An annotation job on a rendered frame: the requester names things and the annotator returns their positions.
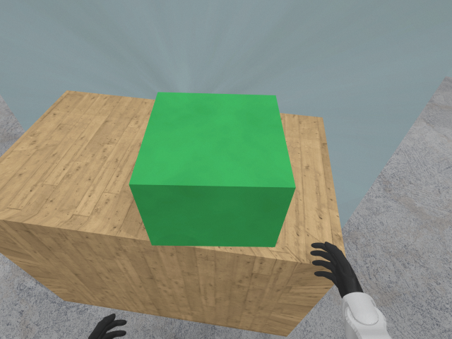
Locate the robot right hand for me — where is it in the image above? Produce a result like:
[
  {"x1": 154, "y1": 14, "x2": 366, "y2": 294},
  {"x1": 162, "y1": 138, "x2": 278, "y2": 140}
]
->
[{"x1": 310, "y1": 242, "x2": 363, "y2": 298}]

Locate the pedestal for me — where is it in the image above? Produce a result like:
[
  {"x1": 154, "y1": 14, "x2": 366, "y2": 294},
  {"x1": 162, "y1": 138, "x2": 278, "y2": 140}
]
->
[{"x1": 0, "y1": 90, "x2": 346, "y2": 337}]

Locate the robot left hand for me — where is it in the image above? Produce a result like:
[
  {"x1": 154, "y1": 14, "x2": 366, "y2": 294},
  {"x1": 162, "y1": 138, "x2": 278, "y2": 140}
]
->
[{"x1": 88, "y1": 314, "x2": 126, "y2": 339}]

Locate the right robot forearm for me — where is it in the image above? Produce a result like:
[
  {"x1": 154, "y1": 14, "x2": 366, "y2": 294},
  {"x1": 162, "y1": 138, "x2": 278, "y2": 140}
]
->
[{"x1": 341, "y1": 292, "x2": 392, "y2": 339}]

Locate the carton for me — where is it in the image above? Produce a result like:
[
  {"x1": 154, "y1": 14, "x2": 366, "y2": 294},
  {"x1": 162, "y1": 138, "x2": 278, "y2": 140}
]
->
[{"x1": 129, "y1": 92, "x2": 296, "y2": 247}]

